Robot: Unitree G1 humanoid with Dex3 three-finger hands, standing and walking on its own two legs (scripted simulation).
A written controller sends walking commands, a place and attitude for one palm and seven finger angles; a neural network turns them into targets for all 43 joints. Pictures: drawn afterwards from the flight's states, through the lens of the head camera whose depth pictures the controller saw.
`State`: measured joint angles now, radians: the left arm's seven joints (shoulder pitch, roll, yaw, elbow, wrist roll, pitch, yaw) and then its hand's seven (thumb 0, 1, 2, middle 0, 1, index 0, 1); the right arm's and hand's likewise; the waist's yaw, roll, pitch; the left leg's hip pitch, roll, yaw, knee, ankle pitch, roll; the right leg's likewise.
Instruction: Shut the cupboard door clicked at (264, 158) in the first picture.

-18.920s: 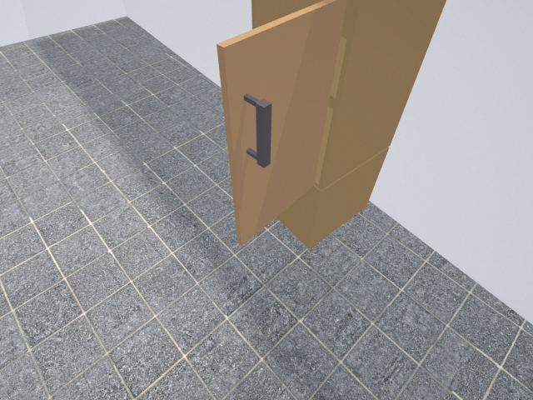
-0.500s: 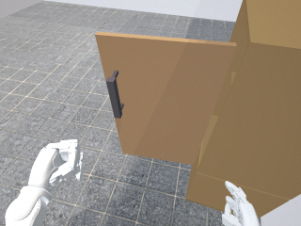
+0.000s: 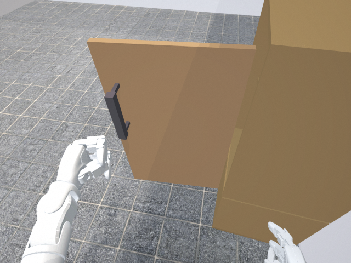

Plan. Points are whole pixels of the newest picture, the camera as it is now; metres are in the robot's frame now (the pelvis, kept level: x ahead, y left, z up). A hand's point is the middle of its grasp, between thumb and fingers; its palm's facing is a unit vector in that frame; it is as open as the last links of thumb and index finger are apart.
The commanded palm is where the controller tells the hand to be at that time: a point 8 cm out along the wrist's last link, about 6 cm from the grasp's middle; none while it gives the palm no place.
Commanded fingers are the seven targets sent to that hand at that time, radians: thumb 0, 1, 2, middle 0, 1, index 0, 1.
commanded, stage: bring the fist close to the handle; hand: left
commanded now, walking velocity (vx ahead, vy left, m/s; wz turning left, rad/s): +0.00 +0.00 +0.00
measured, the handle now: (119, 112) +0.46 +0.17 +0.09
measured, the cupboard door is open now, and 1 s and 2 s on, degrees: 97 97 77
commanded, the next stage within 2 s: push the door shut along its arc in 0.84 s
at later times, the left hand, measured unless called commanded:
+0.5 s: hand (124, 137) +0.37 +0.14 +0.10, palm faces -0.09 -0.99 -0.04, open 3.1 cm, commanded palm +0.35 +0.20 +0.10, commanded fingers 0.00 0.90 0.90 -1.30 -1.50 -1.30 -1.50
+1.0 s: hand (121, 140) +0.37 +0.14 +0.10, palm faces -0.09 -0.99 -0.04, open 3.1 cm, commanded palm +0.36 +0.20 +0.10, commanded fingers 0.00 0.90 0.90 -1.30 -1.50 -1.30 -1.50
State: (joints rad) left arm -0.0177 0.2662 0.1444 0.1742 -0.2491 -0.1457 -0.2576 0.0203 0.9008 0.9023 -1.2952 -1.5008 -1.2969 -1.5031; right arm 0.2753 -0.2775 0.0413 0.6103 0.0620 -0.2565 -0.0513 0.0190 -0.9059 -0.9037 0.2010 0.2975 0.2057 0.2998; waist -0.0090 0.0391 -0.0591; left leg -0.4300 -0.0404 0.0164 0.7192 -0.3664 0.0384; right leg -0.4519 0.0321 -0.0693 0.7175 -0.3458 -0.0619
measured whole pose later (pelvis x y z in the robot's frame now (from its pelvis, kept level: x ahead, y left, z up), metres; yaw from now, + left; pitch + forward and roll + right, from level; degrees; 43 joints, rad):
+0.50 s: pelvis +0.01 +0.00 +0.00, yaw -1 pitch +6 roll +1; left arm -0.29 0.23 0.12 0.45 -0.21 -0.19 -0.19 0.02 0.90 0.90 -1.30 -1.50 -1.30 -1.50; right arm 0.26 -0.26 0.04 0.63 0.06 -0.17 -0.03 0.02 -0.91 -0.90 0.20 0.30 0.21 0.30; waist -0.03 0.03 -0.06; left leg -0.43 -0.04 0.03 0.70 -0.37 0.04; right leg -0.46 0.03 -0.06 0.71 -0.35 -0.06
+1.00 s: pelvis +0.00 +0.01 +0.00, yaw -1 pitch +5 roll +0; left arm -0.30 0.22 0.10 0.47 -0.20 -0.22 -0.16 0.02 0.90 0.90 -1.30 -1.50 -1.30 -1.50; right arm 0.25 -0.26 0.04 0.63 0.07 -0.13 -0.04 0.02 -0.91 -0.90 0.20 0.30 0.20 0.30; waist -0.03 0.03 -0.04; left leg -0.41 -0.05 0.03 0.68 -0.36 0.05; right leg -0.44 0.03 -0.05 0.69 -0.33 -0.05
